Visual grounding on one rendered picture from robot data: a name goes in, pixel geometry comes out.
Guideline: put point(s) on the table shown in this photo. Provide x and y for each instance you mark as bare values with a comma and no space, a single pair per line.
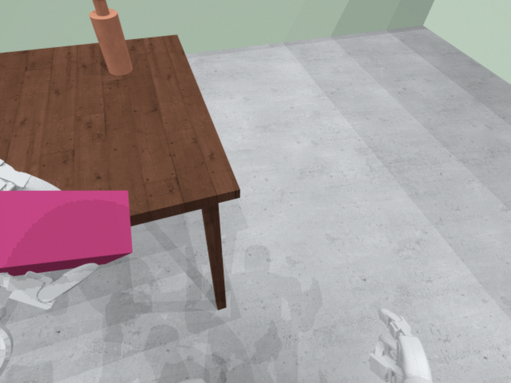
66,120

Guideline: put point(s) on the right robot hand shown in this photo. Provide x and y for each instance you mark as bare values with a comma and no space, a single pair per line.
396,362

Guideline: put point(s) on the sponge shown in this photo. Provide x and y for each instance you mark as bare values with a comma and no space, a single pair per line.
43,231

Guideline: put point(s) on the left robot hand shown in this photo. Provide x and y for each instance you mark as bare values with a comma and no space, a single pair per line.
36,289

